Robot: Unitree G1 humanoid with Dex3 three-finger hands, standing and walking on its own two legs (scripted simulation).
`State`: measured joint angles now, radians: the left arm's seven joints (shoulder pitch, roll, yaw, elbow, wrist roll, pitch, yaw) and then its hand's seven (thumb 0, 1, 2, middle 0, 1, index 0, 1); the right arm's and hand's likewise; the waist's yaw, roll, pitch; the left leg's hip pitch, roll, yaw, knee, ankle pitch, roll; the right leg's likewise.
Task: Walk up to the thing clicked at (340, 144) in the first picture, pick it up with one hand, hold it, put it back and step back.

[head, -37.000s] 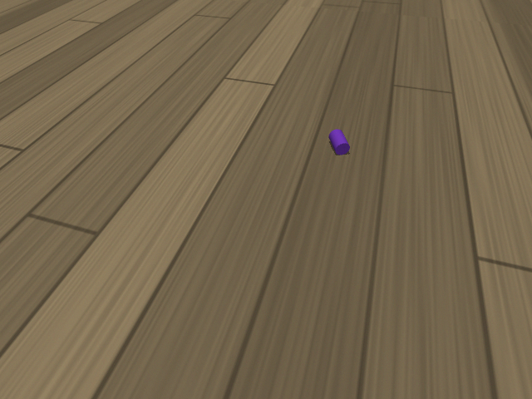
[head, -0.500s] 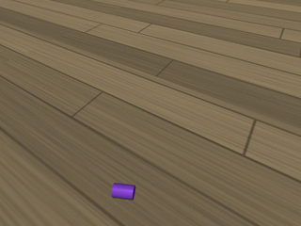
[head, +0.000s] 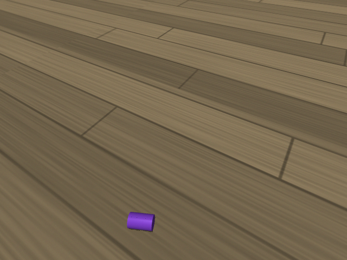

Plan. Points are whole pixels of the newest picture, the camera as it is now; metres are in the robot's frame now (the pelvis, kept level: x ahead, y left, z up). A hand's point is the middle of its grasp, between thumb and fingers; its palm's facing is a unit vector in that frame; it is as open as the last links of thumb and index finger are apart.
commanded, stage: stand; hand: left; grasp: from above
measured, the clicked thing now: (141, 221) +0.46 +0.25 -0.74
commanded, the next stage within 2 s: step back in 0.18 s
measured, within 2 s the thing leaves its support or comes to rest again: neither
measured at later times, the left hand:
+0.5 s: hand out of the picture +0.10 +0.32 -0.18, palm faces +0.02 -0.93 -0.37, open 7.4 cm
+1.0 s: hand out of the picture -0.04 +0.32 -0.16, palm faces -0.07 -0.92 -0.40, open 7.3 cm
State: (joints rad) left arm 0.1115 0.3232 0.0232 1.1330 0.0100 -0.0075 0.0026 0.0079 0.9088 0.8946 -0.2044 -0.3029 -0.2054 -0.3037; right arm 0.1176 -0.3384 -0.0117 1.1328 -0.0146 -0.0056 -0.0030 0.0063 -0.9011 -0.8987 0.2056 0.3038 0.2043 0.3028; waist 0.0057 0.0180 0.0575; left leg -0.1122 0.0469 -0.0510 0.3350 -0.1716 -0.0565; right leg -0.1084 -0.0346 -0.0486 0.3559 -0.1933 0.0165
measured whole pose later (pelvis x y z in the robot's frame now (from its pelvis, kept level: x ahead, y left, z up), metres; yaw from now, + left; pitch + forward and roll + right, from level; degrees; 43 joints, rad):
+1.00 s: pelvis -0.14 +0.06 -0.02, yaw -5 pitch -2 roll +0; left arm 0.18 0.36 0.08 0.88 0.03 0.04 0.00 0.01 0.91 0.89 -0.20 -0.30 -0.21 -0.30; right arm 0.09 -0.37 -0.05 0.89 -0.01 0.05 -0.01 0.01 -0.90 -0.90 0.21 0.30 0.21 0.30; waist 0.01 0.02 0.17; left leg -0.44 -0.05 0.00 0.83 -0.43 0.01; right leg -0.26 0.03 0.03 0.64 -0.35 -0.03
